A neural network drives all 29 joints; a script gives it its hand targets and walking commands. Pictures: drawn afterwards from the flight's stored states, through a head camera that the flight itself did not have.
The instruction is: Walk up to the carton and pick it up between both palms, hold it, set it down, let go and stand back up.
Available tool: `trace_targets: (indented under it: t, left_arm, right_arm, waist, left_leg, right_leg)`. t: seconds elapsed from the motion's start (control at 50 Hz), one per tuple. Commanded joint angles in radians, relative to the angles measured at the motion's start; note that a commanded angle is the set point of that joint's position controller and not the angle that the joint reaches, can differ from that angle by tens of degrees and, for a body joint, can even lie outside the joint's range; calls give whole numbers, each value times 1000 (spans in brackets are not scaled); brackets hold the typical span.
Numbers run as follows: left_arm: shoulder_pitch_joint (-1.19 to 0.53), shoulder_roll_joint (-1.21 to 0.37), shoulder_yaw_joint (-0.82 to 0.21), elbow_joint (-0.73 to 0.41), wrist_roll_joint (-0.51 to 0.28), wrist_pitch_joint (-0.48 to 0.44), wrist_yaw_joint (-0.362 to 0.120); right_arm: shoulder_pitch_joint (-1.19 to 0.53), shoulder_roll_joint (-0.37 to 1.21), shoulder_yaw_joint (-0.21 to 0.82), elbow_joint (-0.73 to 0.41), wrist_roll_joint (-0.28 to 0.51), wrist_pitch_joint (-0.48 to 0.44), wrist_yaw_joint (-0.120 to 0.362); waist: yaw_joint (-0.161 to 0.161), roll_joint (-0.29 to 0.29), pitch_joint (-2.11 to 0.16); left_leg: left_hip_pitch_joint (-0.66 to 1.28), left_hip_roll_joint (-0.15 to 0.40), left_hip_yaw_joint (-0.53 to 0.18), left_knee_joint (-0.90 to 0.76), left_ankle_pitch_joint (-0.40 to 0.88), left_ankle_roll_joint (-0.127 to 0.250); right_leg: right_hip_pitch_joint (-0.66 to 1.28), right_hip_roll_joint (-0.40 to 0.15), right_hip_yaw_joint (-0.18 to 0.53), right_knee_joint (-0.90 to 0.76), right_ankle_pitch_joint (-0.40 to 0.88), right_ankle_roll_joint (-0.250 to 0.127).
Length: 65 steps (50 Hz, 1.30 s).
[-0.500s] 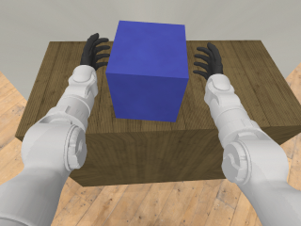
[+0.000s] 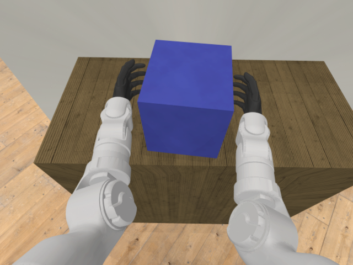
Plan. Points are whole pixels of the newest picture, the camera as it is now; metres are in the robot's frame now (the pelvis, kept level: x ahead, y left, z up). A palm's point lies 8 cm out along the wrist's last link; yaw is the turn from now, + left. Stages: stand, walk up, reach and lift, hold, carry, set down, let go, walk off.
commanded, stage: reach and lift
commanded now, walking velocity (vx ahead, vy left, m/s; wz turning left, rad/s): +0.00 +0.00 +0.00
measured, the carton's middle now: (187, 101) +0.51 -0.03 +0.04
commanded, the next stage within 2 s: none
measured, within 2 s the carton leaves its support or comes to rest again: leaves its support in 1.90 s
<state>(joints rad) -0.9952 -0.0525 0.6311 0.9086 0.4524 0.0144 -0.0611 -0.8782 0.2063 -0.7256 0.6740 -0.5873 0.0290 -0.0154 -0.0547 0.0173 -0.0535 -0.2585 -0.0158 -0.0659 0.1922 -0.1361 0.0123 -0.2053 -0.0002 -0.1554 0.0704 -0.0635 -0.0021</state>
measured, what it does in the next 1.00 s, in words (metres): stands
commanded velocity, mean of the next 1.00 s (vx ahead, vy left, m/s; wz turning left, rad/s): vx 0.00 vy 0.00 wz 0.00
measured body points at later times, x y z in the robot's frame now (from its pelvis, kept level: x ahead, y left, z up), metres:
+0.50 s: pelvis +0.00 +0.01 +0.00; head +0.08 +0.01 +0.44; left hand +0.48 +0.11 +0.11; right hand +0.44 -0.17 +0.10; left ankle -0.04 +0.11 -0.75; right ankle -0.04 -0.11 -0.75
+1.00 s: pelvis +0.00 +0.01 +0.00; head +0.08 +0.01 +0.44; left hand +0.48 +0.11 +0.11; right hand +0.44 -0.17 +0.10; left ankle -0.04 +0.11 -0.75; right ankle -0.04 -0.11 -0.75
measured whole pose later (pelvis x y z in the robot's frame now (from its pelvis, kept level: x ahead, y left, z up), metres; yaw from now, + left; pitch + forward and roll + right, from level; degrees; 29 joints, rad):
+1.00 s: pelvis +0.00 +0.01 +0.00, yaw +1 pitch +11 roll -1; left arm -0.96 -0.08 0.59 0.83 0.45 0.03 -0.06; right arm -0.84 0.20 -0.69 0.65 -0.53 -0.02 -0.02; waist -0.07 0.02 -0.02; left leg -0.24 -0.03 -0.08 0.18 -0.13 0.02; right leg -0.18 -0.01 -0.16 0.06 -0.07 0.00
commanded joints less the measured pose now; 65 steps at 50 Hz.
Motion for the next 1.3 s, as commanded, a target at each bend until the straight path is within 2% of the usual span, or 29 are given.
trace_targets:
  t: [0.0,0.4,0.72,0.92,1.14,1.28]
  left_arm:
    - [-294,-252,-177,21,8,18,-92]
    - [-224,-340,-226,-22,33,63,-96]
    - [-220,-328,-235,-9,14,58,-100]
    - [-225,-327,-233,3,14,51,-100]
    - [-223,-334,-240,10,14,51,-97]
    - [-191,-398,-300,-10,3,61,-88]
  right_arm:
    - [-406,233,220,-17,17,-38,62]
    - [-350,238,235,-4,23,-57,90]
    - [-354,242,264,-17,47,-61,83]
    - [-358,242,265,-17,48,-65,79]
    - [-359,238,272,-15,55,-71,78]
    - [-338,278,352,27,98,-103,66]
  waist:
    - [-28,-2,-428]
    - [-27,30,-405]
    - [-33,8,-400]
    - [-35,8,-406]
    - [-38,15,-409]
    - [-41,14,-456]
  left_leg:
    - [-16,-11,26,15,371,-7]
    - [162,12,11,46,473,-63]
    - [79,4,10,30,410,-35]
    - [71,6,6,23,395,-32]
    - [84,10,2,28,407,-37]
    - [33,11,8,54,496,-33]
  right_leg:
    - [454,7,39,195,655,58]
    - [289,27,6,126,490,37]
    - [373,14,15,154,558,46]
    - [378,13,14,153,558,45]
    - [360,14,12,144,541,38]
    - [402,10,39,161,610,18]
